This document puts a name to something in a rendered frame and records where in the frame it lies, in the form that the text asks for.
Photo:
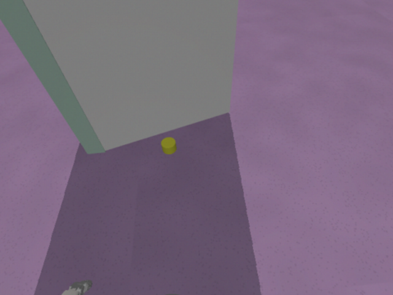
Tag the left robot hand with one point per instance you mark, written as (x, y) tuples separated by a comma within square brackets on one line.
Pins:
[(78, 288)]

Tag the tin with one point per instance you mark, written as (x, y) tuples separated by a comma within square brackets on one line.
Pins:
[(168, 145)]

